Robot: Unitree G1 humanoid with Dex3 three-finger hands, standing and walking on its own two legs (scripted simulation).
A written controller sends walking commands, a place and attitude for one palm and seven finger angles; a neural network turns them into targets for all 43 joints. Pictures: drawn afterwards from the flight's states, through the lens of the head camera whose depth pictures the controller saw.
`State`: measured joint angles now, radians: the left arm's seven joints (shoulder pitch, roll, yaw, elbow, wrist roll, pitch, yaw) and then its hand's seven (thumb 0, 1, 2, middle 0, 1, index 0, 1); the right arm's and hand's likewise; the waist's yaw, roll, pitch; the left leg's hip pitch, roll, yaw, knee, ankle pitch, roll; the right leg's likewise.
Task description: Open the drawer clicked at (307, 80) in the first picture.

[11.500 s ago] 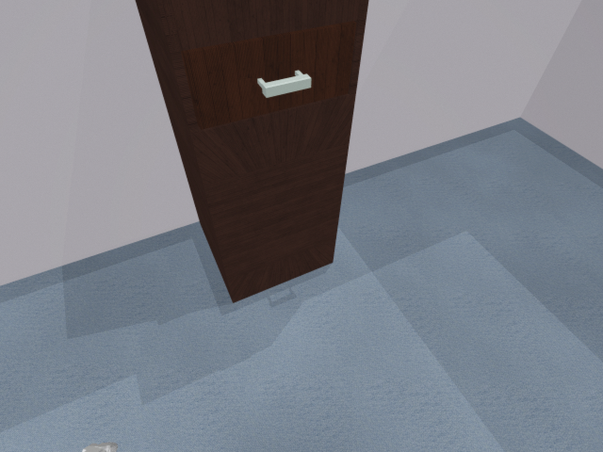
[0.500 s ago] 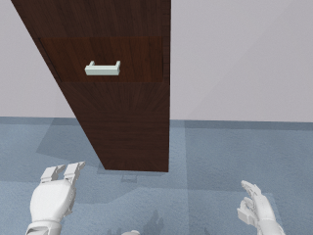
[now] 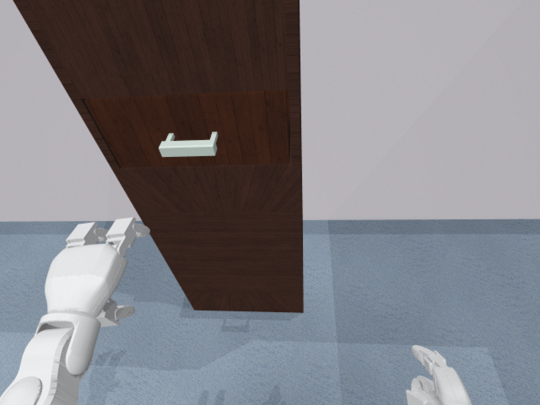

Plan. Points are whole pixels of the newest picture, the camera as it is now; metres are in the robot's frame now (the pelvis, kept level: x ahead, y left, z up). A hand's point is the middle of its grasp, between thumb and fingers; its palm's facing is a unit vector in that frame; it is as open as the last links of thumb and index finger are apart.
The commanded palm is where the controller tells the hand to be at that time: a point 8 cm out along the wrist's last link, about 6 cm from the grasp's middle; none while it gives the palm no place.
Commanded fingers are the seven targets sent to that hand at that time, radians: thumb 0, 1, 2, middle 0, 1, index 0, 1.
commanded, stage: raise the hand with hooked fingers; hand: left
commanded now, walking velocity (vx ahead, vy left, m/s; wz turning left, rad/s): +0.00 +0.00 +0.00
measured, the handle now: (190, 142) +0.55 +0.24 +0.09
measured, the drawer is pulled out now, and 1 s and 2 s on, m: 0.00 0.00 0.00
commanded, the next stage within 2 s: move the hooked fingers above the handle in 0.94 s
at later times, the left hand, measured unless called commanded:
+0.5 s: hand (83, 204) +0.29 +0.28 +0.19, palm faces +0.17 -0.06 -0.98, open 13.8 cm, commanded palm +0.26 +0.27 +0.25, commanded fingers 0.00 -0.50 0.30 -0.30 -1.20 -0.30 -1.20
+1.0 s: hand (90, 202) +0.29 +0.26 +0.20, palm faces +0.17 -0.06 -0.98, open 13.8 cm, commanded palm +0.25 +0.25 +0.26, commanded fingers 0.00 -0.50 0.30 -0.30 -1.20 -0.30 -1.20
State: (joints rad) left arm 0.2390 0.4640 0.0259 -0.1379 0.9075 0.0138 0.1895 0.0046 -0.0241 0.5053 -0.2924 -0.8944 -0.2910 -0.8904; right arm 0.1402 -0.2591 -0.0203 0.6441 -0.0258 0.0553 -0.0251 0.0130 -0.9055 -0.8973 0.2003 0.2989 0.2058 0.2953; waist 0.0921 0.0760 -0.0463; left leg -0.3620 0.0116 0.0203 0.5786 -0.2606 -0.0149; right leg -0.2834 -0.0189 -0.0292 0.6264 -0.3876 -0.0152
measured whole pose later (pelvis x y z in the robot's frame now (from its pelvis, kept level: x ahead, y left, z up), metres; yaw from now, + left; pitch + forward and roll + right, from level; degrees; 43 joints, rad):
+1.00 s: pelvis -0.03 +0.01 +0.01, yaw +1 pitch -2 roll +1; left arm -0.24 0.58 -0.01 -0.06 0.81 0.11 -0.13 0.00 -0.49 0.30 -0.33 -1.20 -0.32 -1.20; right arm 0.11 -0.28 0.03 0.67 0.03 0.08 0.00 0.01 -0.91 -0.90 0.20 0.30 0.20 0.29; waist 0.10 0.10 0.01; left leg -0.23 0.00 0.01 0.42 -0.15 0.00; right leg -0.15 -0.02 -0.04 0.47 -0.28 0.00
